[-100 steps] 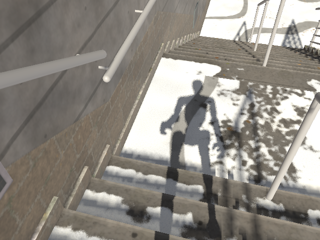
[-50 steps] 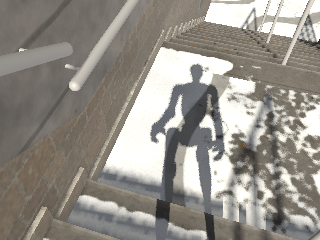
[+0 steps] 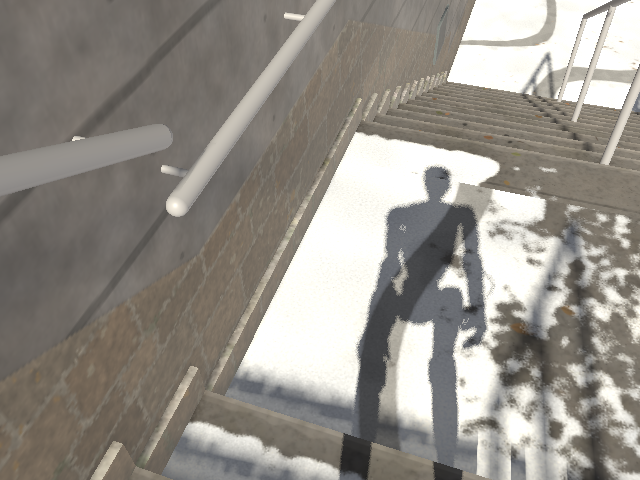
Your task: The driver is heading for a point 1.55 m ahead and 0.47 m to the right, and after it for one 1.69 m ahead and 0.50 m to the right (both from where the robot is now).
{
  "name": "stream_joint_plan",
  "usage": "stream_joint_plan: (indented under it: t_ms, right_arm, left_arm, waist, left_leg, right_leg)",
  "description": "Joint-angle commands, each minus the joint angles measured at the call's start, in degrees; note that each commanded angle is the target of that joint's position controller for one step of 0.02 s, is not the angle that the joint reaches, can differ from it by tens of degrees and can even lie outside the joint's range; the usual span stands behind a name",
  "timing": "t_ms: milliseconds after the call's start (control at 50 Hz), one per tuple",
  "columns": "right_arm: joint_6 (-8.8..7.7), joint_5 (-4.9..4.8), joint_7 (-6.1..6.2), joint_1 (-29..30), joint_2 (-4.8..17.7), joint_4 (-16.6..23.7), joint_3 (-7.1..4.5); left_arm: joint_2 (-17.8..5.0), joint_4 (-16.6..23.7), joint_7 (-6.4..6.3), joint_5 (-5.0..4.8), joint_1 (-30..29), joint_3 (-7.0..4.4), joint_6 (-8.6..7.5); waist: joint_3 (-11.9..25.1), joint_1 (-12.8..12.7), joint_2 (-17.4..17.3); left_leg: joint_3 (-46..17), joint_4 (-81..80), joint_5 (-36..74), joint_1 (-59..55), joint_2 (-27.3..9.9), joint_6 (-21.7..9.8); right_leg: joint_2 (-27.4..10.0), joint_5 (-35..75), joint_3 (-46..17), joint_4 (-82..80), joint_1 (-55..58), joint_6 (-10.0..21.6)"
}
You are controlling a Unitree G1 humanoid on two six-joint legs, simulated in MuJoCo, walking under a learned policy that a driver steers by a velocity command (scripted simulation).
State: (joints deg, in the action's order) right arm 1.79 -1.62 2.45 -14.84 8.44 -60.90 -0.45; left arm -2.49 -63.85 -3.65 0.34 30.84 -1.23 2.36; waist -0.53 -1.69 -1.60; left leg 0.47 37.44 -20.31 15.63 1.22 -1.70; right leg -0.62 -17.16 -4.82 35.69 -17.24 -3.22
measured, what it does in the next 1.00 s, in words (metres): stands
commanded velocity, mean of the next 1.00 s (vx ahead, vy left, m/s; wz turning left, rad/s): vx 0.01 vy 0.00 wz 0.00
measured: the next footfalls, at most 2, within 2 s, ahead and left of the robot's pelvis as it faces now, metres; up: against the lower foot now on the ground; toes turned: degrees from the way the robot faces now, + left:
left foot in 1.68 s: +0.39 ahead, +0.12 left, -0.16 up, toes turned +1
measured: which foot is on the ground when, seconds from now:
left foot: down 0.00-1.00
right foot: down 0.00-1.00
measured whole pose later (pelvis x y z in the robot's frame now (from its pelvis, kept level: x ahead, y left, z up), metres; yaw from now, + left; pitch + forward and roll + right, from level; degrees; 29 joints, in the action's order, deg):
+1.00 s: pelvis +0.01 +0.00 +0.01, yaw +0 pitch +0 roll +0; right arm 1.3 -1.4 2.8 -18.4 6.9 -60.7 -0.1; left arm -3.8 -65.1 -4.0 0.1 31.2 -1.3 2.2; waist -0.4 -0.9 -0.4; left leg 1.4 31.0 -18.0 13.6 1.6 -2.4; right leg -1.0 -15.8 -5.4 30.9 -16.0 -2.5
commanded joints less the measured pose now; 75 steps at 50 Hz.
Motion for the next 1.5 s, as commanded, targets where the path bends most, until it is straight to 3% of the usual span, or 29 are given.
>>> stream_joint_plan:
  t_ms: [20, 100, 400, 420, 440, 500, 700, 840, 880, 920, 960, 1000, 1040, 1060, 1100, 1140, 1160, 1180, 1200, 1220, 1260, 1300, 1320, 1380, 1420, 1440, 1460, 1480, 1500]
  right_arm:
    - [-0.24, 0.89, 0.13, -6.7, 2.3, 0.5, -0.20]
    - [-1.70, 1.17, -0.92, -6.6, 3.0, 0.7, -0.18]
    - [-1.92, 1.32, -0.08, -12.3, 2.8, -0.3, 0.74]
    - [-2.29, 0.61, 0.29, -11.8, 1.2, -1.3, 1.03]
    - [-2.37, 0.42, 0.27, -11.8, 0.4, -1.2, 1.23]
    - [-2.40, 0.31, 0.10, -11.1, 1.4, -1.2, 1.07]
    - [-1.37, 0.83, 0.05, -10.2, 0.8, -0.6, 0.98]
    - [-1.19, 0.96, -0.60, -4.0, 1.7, 1.9, 0.63]
    - [-1.25, -0.64, -0.16, -4.9, 2.5, 0.8, 0.16]
    - [-0.54, -0.14, 0.21, -9.2, 1.5, -0.1, 0.19]
    - [-0.38, 0.55, 0.54, -10.7, 1.3, -0.3, 0.05]
    - [-0.33, -0.01, 0.93, -11.6, 5.1, -0.1, -1.31]
    - [-1.40, -0.59, 1.15, -9.3, 8.3, 1.3, -2.62]
    - [-2.14, -0.91, 1.18, -8.4, 9.1, 1.9, -3.12]
    - [-3.71, -1.95, 0.84, -5.6, 7.8, 2.8, -3.00]
    - [-3.87, -2.16, 0.68, -1.5, 7.3, 4.3, -2.70]
    - [-3.71, -1.43, 0.70, 0.1, 5.7, 5.1, -2.26]
    - [-4.53, 0.23, 0.03, -1.0, 3.0, 6.1, -1.28]
    - [-5.79, -0.76, -0.48, -4.1, 3.1, 7.2, -1.52]
    - [-6.77, -1.83, -0.11, 1.0, 6.0, 8.2, -1.90]
    - [-6.20, 0.32, 0.37, -0.6, 6.5, 6.6, -2.20]
    - [-5.31, 1.29, -0.19, -0.5, 7.9, 6.4, -2.82]
    - [-4.92, 0.69, -0.94, -1.4, 7.7, 6.7, -2.86]
    - [-4.04, 0.55, -1.69, 1.7, 5.8, 8.6, -2.07]
    - [-5.40, -0.72, -1.90, 9.4, 7.9, 12.5, -2.48]
    - [-5.76, -1.03, -2.31, 15.6, 7.0, 13.9, -1.93]
    - [-6.43, -0.32, -2.99, 18.0, 7.7, 15.3, -1.80]
    - [-6.74, 1.05, -3.93, 18.6, 6.7, 15.7, -1.51]
    - [-6.70, 1.83, -4.83, 16.6, 6.0, 14.9, -1.47]
  left_arm:
    - [-7.1, 2.9, -0.58, -0.57, 2.0, -0.97, -0.01]
    - [-4.3, 1.8, -0.53, 0.19, 7.1, -0.31, 0.34]
    - [-7.6, 4.2, -0.09, -0.75, 2.8, -0.82, -0.45]
    - [-3.4, 3.6, 0.08, -1.18, 3.0, -0.24, -1.41]
    - [-4.5, 2.8, 0.25, -1.23, 4.7, -0.43, -1.46]
    - [-5.2, 2.0, 0.19, -0.52, 3.8, -0.73, -0.88]
    - [-4.0, -0.8, 0.16, -0.61, 4.0, -1.03, -0.86]
    - [-2.1, -3.2, -0.61, 0.11, 9.3, -0.98, -0.95]
    - [-2.7, -1.4, -0.71, 1.22, 7.7, -0.08, 0.12]
    - [-5.3, -1.3, -0.66, -0.17, 6.2, -0.43, 0.04]
    - [-5.3, -1.7, -0.32, -0.31, 7.0, -0.56, -0.16]
    - [-5.1, -1.3, -0.51, -0.42, 7.2, -0.85, -0.43]
    - [-4.3, -1.1, -0.31, -0.24, 8.4, -0.97, -1.45]
    - [-4.6, -0.8, -0.19, -0.44, 8.4, -1.18, -2.11]
    - [-4.1, 1.4, -0.66, -1.49, 5.6, -1.28, -3.40]
    - [-2.6, 1.4, -0.65, -2.05, 7.6, -0.52, -5.33]
    - [-5.6, -1.1, 0.07, -1.42, 13.9, -1.48, -6.13]
    - [-11.7, -2.5, 1.00, -1.84, 20.8, -3.09, -6.37]
    - [-16.9, -1.5, 2.24, -0.26, 21.8, -3.93, -7.99]
    - [-13.8, 0.2, 2.39, -0.46, 17.2, -3.34, -9.12]
    - [-11.5, 2.8, 2.51, -1.17, 9.5, -2.30, -8.72]
    - [-9.8, 3.6, 1.89, -1.30, 6.7, -1.46, -7.44]
    - [-9.3, 2.6, 1.68, -0.56, 7.7, -1.05, -7.39]
    - [-12.4, 2.5, 1.67, -0.15, 8.4, -1.47, -7.54]
    - [-11.1, 0.2, 0.74, -0.89, 12.9, -1.07, -8.39]
    - [-10.6, -0.4, 0.44, -0.76, 14.9, -0.90, -8.50]
    - [-10.4, 1.4, -0.37, -1.01, 10.4, -0.39, -8.62]
    - [-12.4, 3.0, -0.97, -0.08, 6.1, -0.57, -8.11]
    - [-13.6, 2.4, -0.38, -0.37, 5.3, -0.72, -7.86]
  waist:
    - [-10.3, 2.6, 3.5]
    - [-4.8, 0.3, 1.5]
    - [-4.2, 2.1, 1.8]
    - [0.0, 0.7, -2.2]
    - [0.4, 0.3, -0.1]
    - [-3.1, 0.6, 1.6]
    - [-6.7, 0.8, 1.8]
    - [-4.3, -0.5, -2.7]
    - [-10.7, -0.1, 0.9]
    - [-10.5, 2.3, 5.5]
    - [-7.7, 2.5, 3.0]
    - [-5.8, 2.3, -1.6]
    - [-5.2, 1.2, -8.0]
    - [-6.0, 0.7, -8.6]
    - [-8.9, -0.8, -5.3]
    - [-9.4, -3.6, -2.5]
    - [-6.3, -4.9, 4.1]
    - [-2.1, -5.1, 17.5]
    - [-0.1, -3.1, 25.8]
    - [-6.5, -1.9, 13.5]
    - [-6.2, 0.8, 2.0]
    - [-5.5, 1.6, 3.5]
    - [-4.2, 1.9, 5.3]
    - [-5.0, 1.0, 4.0]
    - [-8.6, -1.7, 5.5]
    - [-8.9, -4.2, 4.8]
    - [-10.3, -3.4, 4.9]
    - [-10.1, -3.5, 4.6]
    - [-6.9, -3.4, 5.1]
  left_leg:
    - [-1.4, -15.0, -3.9, 6.7, -1.7, -1.6]
    - [-2.5, -18.5, 1.1, 9.0, -2.7, -2.7]
    - [-2.1, -19.6, 9.7, 2.0, -2.6, -1.6]
    - [0.2, -15.8, 14.0, 2.8, -1.8, -3.5]
    - [0.5, -15.0, 17.0, 3.8, -1.8, -3.9]
    - [0.9, -14.3, 14.4, 5.9, -1.9, -3.8]
    - [0.0, -15.6, 7.0, 10.0, -2.0, -4.1]
    - [-2.6, -18.1, 1.3, 20.8, -5.0, -8.7]
    - [-3.8, -18.8, -3.9, 17.3, -4.2, -4.3]
    - [-1.2, -17.9, -2.7, 9.6, -1.8, -2.6]
    - [-1.3, -18.5, -5.1, 6.1, -1.6, -2.5]
    - [-2.9, -20.4, -19.6, 7.4, -2.5, -4.5]
    - [-10.8, -24.0, -27.3, 12.8, -9.8, -9.9]
    - [-14.7, -24.9, -26.4, 15.0, -13.9, -12.7]
    - [-17.4, -21.0, -18.5, 10.4, -16.4, -13.3]
    - [-11.8, -10.9, -9.3, 10.8, -13.0, -9.1]
    - [-6.4, 3.4, -1.6, 18.8, -8.2, -6.9]
    - [1.5, 25.7, -7.0, 31.4, -1.6, -4.4]
    - [-5.5, 31.0, -13.0, 37.1, 0.0, -6.0]
    - [-9.1, 35.2, -6.7, 44.4, -3.5, -6.4]
    - [-8.0, 35.5, 4.5, 42.8, -6.4, -4.8]
    - [-5.9, 29.3, 10.7, 36.9, -8.8, -2.4]
    - [-5.6, 31.0, 14.7, 35.3, -9.2, -2.1]
    - [-2.7, 29.8, 20.6, 35.5, -8.8, -1.3]
    - [-5.9, 19.1, 24.4, 43.7, -9.2, -1.8]
    - [-4.5, 14.3, 28.6, 44.8, -8.7, -2.0]
    - [-4.2, 1.2, 38.3, 37.9, -8.0, -1.5]
    - [-0.6, -5.4, 49.7, 24.0, -5.2, -1.3]
    - [1.0, -3.9, 54.7, 12.4, -2.8, -1.3]
  right_leg:
    - [1.5, -1.4, -1.3, -13.7, -1.5, 2.7]
    - [2.3, 6.9, 0.8, -11.2, 9.6, 2.5]
    - [1.4, 12.2, 0.2, -16.6, 9.1, 2.5]
    - [1.3, 17.6, 1.3, -13.1, 14.6, 1.0]
    - [1.8, 17.4, 2.0, -12.0, 15.6, 0.9]
    - [2.2, 16.1, 2.2, -11.7, 12.5, 1.2]
    - [2.4, 12.9, 3.2, -8.1, 10.7, 0.8]
    - [3.6, 8.0, 6.1, 8.6, 15.9, -0.3]
    - [0.7, 5.5, 1.8, -5.4, 6.4, 2.1]
    - [1.3, 5.1, 0.9, -11.0, 1.5, 2.1]
    - [2.6, 2.7, 1.9, -11.5, 3.3, 2.1]
    - [6.2, -4.4, 6.1, -4.2, 4.1, 2.9]
    - [5.7, -6.4, 7.3, 12.3, 3.6, 3.9]
    - [4.3, -7.0, 6.9, 20.5, 1.8, 4.3]
    - [-0.1, -13.2, 4.1, 17.3, -8.4, 5.8]
    - [0.2, -11.4, 6.2, -9.4, -1.2, 9.4]
    - [-0.3, -4.3, 1.3, -13.8, 12.6, 10.6]
    - [-10.7, 14.0, -13.7, -14.1, 24.2, 12.0]
    - [-20.5, 3.1, -37.9, -21.4, 20.9, 20.0]
    - [-21.7, 1.4, -37.1, -21.1, 19.7, 21.2]
    - [-16.7, 10.6, -22.8, -17.9, 16.8, 17.7]
    - [-12.1, 18.8, -13.2, -18.3, 13.4, 14.5]
    - [-10.9, 22.6, -11.2, -17.6, 13.0, 14.2]
    - [-9.8, 27.6, -7.1, -17.0, 11.8, 13.9]
    - [-9.4, 19.4, -6.4, -15.1, 18.7, 12.3]
    - [-9.6, 14.7, -7.2, -13.5, 20.0, 11.7]
    - [-6.6, 10.3, -3.6, -13.6, 14.0, 10.2]
    - [-2.8, 6.0, 1.3, -12.4, 2.2, 9.0]
    - [-2.6, 3.4, 1.7, -11.7, -4.9, 9.2]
